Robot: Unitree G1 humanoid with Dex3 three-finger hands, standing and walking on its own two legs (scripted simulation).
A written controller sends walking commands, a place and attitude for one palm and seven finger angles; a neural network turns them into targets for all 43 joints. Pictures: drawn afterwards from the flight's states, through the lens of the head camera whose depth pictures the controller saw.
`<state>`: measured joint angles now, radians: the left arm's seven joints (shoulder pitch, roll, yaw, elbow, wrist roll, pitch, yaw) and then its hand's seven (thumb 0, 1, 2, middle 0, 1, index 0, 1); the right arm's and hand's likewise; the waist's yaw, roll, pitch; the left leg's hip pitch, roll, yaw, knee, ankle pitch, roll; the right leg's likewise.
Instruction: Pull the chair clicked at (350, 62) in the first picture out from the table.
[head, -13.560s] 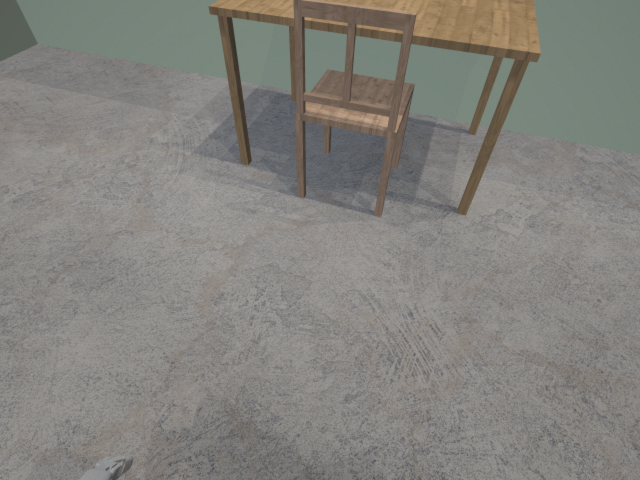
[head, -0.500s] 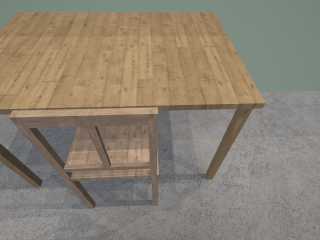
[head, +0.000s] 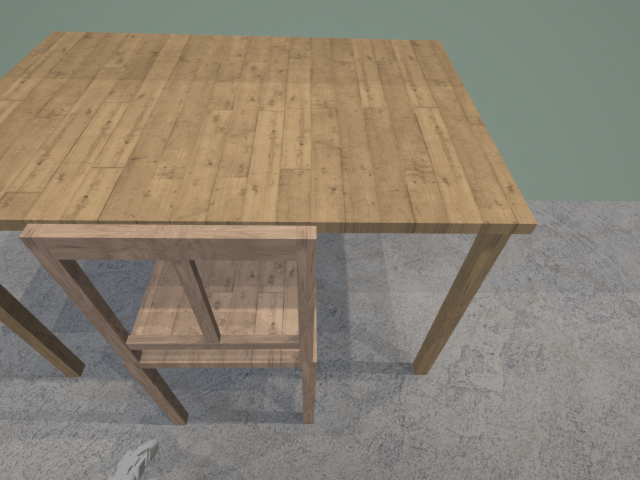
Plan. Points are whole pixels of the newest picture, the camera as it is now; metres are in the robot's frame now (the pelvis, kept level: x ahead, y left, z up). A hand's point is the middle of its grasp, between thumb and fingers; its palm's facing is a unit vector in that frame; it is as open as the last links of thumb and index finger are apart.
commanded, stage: raise the hand toward the chair's back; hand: left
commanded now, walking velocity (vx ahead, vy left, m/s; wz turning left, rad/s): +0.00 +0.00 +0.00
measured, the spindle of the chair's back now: (199, 302) +0.40 +0.23 -0.10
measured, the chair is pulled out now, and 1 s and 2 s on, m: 0.00 0.00 0.00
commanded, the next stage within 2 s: aim the fingers beside a spindle in 2.00 s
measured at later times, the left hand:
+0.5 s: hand (182, 464) +0.15 +0.17 -0.04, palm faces +0.14 -0.98 -0.11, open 10.8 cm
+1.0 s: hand (184, 441) +0.18 +0.18 -0.06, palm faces -0.02 -1.00 -0.02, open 15.1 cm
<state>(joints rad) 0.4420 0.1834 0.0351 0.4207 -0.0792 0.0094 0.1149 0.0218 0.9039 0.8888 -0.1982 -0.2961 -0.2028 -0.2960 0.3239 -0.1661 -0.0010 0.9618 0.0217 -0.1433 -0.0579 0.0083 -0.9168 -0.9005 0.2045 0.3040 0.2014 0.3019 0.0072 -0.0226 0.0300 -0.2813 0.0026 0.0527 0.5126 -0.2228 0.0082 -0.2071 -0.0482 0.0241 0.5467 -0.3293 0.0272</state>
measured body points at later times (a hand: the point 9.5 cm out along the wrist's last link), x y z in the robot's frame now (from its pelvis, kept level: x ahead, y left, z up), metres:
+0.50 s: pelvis -0.02 -0.04 -0.12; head +0.04 -0.03 +0.33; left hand +0.13 +0.22 -0.03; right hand +0.24 -0.25 -0.17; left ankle +0.03 +0.11 -0.73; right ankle -0.02 -0.14 -0.73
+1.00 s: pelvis -0.04 -0.01 -0.11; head +0.04 +0.01 +0.34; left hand +0.17 +0.24 -0.06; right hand +0.14 -0.26 -0.18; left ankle +0.03 +0.11 -0.73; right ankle -0.02 -0.14 -0.73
